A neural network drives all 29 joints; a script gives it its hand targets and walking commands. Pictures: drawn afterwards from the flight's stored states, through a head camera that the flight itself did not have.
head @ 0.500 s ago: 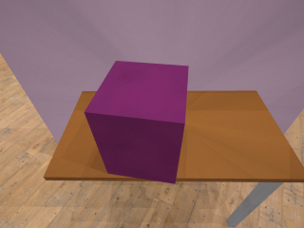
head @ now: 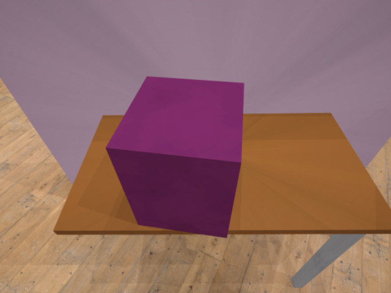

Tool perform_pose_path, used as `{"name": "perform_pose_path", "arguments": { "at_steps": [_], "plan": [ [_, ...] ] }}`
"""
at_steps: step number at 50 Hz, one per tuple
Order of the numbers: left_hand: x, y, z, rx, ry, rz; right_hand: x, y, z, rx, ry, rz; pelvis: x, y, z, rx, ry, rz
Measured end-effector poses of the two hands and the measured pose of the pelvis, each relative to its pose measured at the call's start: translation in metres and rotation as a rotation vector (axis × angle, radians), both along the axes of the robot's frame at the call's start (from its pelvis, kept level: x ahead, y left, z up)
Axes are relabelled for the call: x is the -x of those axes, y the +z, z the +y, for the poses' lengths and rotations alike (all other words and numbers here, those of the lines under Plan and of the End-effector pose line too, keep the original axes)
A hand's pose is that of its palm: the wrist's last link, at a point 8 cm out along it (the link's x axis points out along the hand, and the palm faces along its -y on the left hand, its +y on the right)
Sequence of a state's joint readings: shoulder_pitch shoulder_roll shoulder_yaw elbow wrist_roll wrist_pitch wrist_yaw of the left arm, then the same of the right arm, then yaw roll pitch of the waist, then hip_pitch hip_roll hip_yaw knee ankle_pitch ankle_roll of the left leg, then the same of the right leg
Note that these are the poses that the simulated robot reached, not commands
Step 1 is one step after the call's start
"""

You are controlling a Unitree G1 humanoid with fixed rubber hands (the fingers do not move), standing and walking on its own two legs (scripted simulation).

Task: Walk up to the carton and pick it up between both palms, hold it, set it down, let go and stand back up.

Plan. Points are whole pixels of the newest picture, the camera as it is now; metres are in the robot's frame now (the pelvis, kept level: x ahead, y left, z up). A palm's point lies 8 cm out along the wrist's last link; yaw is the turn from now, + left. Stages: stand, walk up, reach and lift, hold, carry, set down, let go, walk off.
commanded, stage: stand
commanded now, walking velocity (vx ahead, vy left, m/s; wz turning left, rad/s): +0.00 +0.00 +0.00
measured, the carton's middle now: (187, 158) +0.42 +0.04 +0.05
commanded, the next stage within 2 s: none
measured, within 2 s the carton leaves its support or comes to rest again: neither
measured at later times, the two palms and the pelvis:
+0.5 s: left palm out of the picture +0.01 +0.24 -0.13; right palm out of the picture +0.00 -0.24 -0.14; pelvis +0.01 +0.00 +0.00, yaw -1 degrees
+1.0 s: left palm out of the picture +0.00 +0.23 -0.14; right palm out of the picture -0.01 -0.23 -0.14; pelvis +0.01 +0.00 +0.00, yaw +0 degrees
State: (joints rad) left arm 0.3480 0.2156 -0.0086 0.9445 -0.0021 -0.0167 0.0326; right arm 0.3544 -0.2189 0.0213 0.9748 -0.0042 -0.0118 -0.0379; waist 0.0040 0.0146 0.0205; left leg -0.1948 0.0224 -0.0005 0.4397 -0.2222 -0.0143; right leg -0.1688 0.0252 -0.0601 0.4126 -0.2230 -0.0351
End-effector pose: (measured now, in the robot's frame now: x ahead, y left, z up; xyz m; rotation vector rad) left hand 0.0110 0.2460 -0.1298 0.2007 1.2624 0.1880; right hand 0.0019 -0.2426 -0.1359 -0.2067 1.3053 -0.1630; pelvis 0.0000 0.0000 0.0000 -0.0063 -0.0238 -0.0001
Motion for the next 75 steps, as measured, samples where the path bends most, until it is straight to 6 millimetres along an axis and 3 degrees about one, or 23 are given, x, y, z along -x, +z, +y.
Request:
{"name": "perform_pose_path", "arguments": {
  "at_steps": [42, 61, 75],
  "plan": [
    [-0.001, -0.006, -0.008, 0.022, 0.006, 0.038, 0.004, -0.002, 0.006, -0.007, -0.039, 0.032, -0.009, 0.001, 0.002, -0.009, -0.007, -0.012],
    [0.019, -0.006, -0.013, 0.022, 0.029, 0.082, 0.022, -0.005, 0.009, -0.021, -0.062, 0.073, -0.005, 0.001, -0.001, -0.009, -0.005, -0.014],
    [0.018, -0.007, -0.016, 0.027, 0.036, 0.085, 0.024, -0.005, 0.012, -0.023, -0.065, 0.083, -0.005, 0.001, -0.001, -0.009, -0.005, -0.009]
  ]
}}
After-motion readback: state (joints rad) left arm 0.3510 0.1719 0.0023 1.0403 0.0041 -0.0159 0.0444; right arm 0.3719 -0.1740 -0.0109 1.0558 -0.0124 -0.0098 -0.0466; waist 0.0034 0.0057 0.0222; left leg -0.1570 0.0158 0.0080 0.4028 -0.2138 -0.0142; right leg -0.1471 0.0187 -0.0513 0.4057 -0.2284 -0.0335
